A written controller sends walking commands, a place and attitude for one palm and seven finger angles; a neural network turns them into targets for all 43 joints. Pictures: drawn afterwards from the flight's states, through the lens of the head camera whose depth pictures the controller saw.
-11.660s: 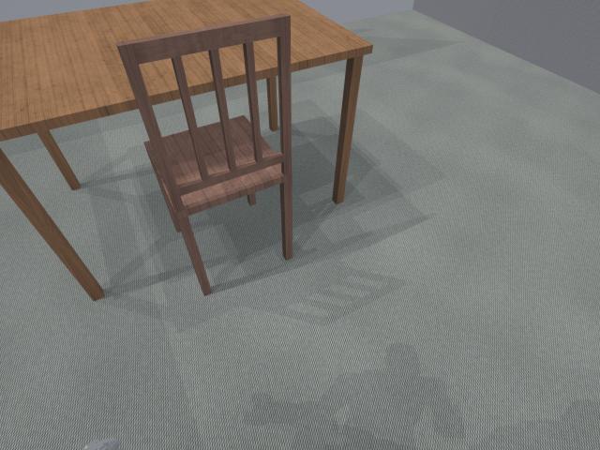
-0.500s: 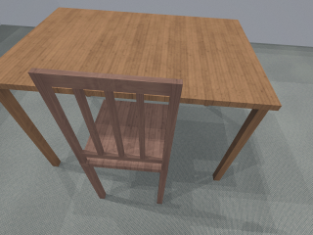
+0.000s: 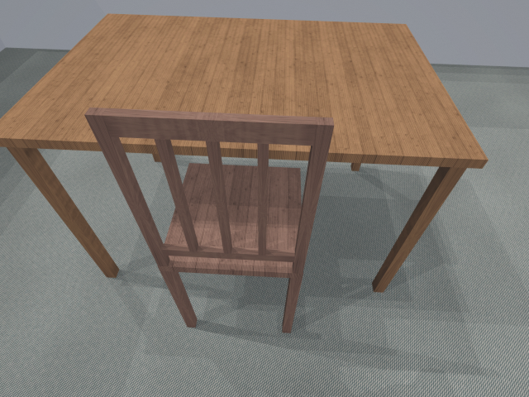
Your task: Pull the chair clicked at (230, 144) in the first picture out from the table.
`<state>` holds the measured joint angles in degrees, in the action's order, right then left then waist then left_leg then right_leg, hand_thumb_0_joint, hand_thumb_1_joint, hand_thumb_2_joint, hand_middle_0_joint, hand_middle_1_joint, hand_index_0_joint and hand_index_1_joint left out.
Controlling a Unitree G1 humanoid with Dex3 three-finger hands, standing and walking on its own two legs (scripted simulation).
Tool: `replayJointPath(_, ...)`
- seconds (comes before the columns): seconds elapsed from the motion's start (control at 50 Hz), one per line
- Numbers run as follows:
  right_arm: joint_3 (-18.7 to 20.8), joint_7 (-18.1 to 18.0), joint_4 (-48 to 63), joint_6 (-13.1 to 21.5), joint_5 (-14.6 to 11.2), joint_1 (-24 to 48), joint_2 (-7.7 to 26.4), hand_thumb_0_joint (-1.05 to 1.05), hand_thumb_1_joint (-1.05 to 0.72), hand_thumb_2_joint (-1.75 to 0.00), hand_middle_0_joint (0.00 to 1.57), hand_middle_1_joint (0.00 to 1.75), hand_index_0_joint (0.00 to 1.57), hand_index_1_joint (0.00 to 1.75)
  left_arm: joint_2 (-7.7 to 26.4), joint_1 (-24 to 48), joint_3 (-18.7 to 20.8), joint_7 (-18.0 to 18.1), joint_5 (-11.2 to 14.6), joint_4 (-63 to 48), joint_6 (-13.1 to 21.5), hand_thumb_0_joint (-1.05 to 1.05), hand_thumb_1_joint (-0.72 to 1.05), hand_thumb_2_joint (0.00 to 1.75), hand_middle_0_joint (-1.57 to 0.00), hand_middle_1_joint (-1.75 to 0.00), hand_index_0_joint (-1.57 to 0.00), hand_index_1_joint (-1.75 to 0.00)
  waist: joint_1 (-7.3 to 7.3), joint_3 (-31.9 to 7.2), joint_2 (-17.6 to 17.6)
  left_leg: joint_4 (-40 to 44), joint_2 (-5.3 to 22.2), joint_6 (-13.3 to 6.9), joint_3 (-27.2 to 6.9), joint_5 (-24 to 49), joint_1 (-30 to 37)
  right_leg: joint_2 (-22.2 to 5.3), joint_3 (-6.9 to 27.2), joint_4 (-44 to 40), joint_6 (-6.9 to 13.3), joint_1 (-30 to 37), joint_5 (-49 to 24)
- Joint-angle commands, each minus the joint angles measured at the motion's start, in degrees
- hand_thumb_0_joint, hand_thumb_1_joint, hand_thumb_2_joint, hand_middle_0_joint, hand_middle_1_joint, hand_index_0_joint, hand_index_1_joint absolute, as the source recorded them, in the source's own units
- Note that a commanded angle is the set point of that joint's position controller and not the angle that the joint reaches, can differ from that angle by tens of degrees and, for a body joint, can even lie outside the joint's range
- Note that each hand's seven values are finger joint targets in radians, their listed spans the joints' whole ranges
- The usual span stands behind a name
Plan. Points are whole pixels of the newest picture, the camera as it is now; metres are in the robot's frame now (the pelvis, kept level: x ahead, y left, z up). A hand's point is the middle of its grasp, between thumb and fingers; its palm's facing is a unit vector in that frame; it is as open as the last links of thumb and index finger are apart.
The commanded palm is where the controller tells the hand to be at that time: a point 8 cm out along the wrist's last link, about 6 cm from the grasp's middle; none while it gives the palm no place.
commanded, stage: come to a stop and stand still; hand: left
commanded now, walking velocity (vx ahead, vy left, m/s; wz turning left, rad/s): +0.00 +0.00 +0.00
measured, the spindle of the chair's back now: (221, 204) +0.48 +0.12 -0.04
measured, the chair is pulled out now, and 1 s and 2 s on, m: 0.00 0.00 0.00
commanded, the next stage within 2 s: look again from close up in 0.88 s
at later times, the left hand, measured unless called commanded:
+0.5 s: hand out of the picture +0.01 +0.16 -0.17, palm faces +0.01 -0.99 -0.16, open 7.4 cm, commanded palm none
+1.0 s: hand out of the picture +0.03 +0.16 -0.17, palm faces +0.01 -0.98 -0.20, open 7.4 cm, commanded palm none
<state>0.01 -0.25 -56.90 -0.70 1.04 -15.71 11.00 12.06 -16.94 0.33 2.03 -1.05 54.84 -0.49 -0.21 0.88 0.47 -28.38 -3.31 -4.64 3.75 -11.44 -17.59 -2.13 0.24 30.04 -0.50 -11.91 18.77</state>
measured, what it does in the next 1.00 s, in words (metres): stands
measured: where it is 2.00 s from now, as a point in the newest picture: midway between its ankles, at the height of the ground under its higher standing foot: outside the picture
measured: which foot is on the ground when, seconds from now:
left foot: down 0.00-1.00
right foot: down 0.00-1.00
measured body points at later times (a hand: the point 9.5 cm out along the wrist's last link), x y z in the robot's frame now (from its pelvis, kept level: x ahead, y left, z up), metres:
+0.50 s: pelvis +0.02 +0.00 +0.00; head +0.04 +0.00 +0.45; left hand +0.01 +0.21 -0.16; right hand +0.05 -0.23 -0.15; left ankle +0.04 +0.07 -0.73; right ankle -0.03 -0.14 -0.73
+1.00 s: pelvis +0.03 -0.01 +0.01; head +0.04 -0.01 +0.46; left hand +0.03 +0.21 -0.15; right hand +0.05 -0.24 -0.15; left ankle +0.04 +0.07 -0.73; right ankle -0.03 -0.14 -0.73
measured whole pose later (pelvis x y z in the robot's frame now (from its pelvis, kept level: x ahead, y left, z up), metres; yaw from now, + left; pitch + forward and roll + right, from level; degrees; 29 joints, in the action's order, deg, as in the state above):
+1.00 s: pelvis +0.03 -0.01 +0.01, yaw -1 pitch -1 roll +1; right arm -1.1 -1.7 -65.0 1.4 0.1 -14.3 9.5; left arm 9.0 -17.5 -1.1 2.5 -0.5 63.4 0.7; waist -0.6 1.3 -0.8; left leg -23.3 -3.0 -3.3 3.9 -12.0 -10.8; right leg -1.7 0.6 24.2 -1.0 -5.1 18.4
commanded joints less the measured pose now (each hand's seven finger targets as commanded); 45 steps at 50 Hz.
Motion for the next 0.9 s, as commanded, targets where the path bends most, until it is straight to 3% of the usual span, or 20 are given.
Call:
replayJointPath(0.0,1.4,-0.4,2.4,2.1,-0.3,0.0,7.2,0.00,-0.90,-0.90,0.20,0.30,0.20,0.30,5.0,-3.5,0.3,0.1,0.0,-0.5,1.1,0.00,0.90,0.90,-0.20,-0.30,-0.20,-0.30,-0.30,1.0,0.9,13.0,9.6,0.5,-13.6,-11.9,1.7,-1.4,2.3,-5.0,2.7,-2.1,1.4)
replayJointPath(0.12,0.9,-0.7,-0.9,2.7,-0.7,-0.8,6.1,0.00,-0.90,-0.90,0.20,0.30,0.20,0.30,4.4,-4.6,-0.1,0.2,0.1,2.7,1.5,0.00,0.90,0.90,-0.20,-0.30,-0.20,-0.30,-0.52,1.0,0.1,11.9,9.5,0.5,-12.0,-4.3,4.7,-2.4,2.3,-7.0,2.1,-1.2,-2.6)
replayJointPath(0.2,0.6,-0.9,-2.8,2.9,-0.9,-1.6,5.7,0.00,-0.90,-0.90,0.20,0.30,0.20,0.30,3.8,-4.7,-0.5,0.4,0.3,4.7,1.7,0.00,0.90,0.90,-0.20,-0.30,-0.20,-0.30,0.16,0.2,-0.4,9.4,8.6,1.0,-9.8,2.8,7.4,-3.2,2.9,-7.6,1.8,-0.9,-5.6)
replayJointPath(0.22,0.6,-1.0,-3.1,2.8,-1.0,-1.0,5.4,0.00,-0.90,-0.90,0.20,0.30,0.20,0.30,3.7,-4.8,-0.6,0.4,0.2,5.1,1.7,0.00,0.90,0.90,-0.20,-0.30,-0.20,-0.30,-0.08,2.3,-0.9,9.5,8.7,0.9,-9.6,2.4,6.7,-3.1,2.9,-8.2,1.8,-1.7,-5.4)
replayJointPath(0.3,0.5,-1.1,-4.4,3.0,-0.9,-1.4,5.1,0.00,-0.90,-0.90,0.20,0.30,0.20,0.30,3.1,-5.2,-0.7,0.5,0.2,6.4,1.6,0.00,0.90,0.90,-0.20,-0.30,-0.20,-0.30,0.12,1.2,0.2,9.8,8.8,1.1,-9.6,3.6,8.0,-3.2,2.7,-7.8,1.6,-1.2,-5.8)
replayJointPath(0.32,0.4,-1.2,-4.5,2.9,-1.1,-1.0,4.9,0.00,-0.90,-0.90,0.20,0.30,0.20,0.30,3.0,-5.5,-0.7,0.6,0.1,6.6,1.7,0.00,0.90,0.90,-0.20,-0.30,-0.20,-0.30,-0.14,2.6,-1.2,9.7,8.8,0.9,-9.4,2.8,7.3,-3.2,2.7,-8.5,1.6,-1.4,-5.5)
replayJointPath(0.4,0.4,-1.3,-5.1,3.0,-1.0,-1.0,4.8,0.00,-0.90,-0.90,0.20,0.30,0.20,0.30,2.6,-5.7,-0.8,0.7,0.2,7.3,1.9,0.00,0.90,0.90,-0.20,-0.30,-0.20,-0.30,0.08,0.5,-0.9,8.3,8.5,1.1,-8.6,7.3,9.6,-3.6,3.2,-8.2,1.5,-0.7,-8.6)
replayJointPath(0.6,0.2,-1.5,-5.5,3.0,-0.9,-0.7,4.6,0.00,-0.90,-0.90,0.20,0.30,0.20,0.30,2.5,-5.3,-0.8,0.7,0.2,7.7,1.7,0.00,0.90,0.90,-0.20,-0.30,-0.20,-0.30,-0.10,2.0,-0.2,8.7,8.6,1.3,-8.2,9.6,9.6,-3.6,3.0,-8.5,1.4,-0.2,-9.6)
replayJointPath(0.62,0.2,-1.5,-5.4,3.0,-1.0,-0.4,4.3,0.00,-0.90,-0.90,0.20,0.30,0.20,0.30,2.7,-5.5,-0.7,0.7,0.2,7.6,1.8,0.00,0.90,0.90,-0.20,-0.30,-0.20,-0.30,-0.39,2.6,-1.4,8.4,8.7,1.2,-8.0,9.8,9.2,-3.7,3.1,-8.9,1.4,-0.1,-10.2)
replayJointPath(0.76,0.1,-1.6,-5.6,3.1,-1.0,-0.8,4.6,0.00,-0.90,-0.90,0.20,0.30,0.20,0.30,2.9,-5.4,-0.7,0.8,0.3,7.5,1.9,0.00,0.90,0.90,-0.20,-0.30,-0.20,-0.30,-0.17,0.8,-1.5,7.6,8.6,1.4,-7.8,14.0,10.9,-4.1,3.3,-8.8,1.5,1.3,-13.7)
replayJointPath(0.88,0.0,-1.5,-6.1,2.9,-0.9,-1.1,4.5,0.00,-0.90,-0.90,0.20,0.30,0.20,0.30,2.9,-5.3,-0.7,0.8,0.3,7.7,1.8,0.00,0.90,0.90,-0.20,-0.30,-0.20,-0.30,-0.16,2.1,-1.3,8.6,8.5,1.6,-7.8,11.8,10.6,-4.0,3.3,-9.4,1.6,1.0,-12.0)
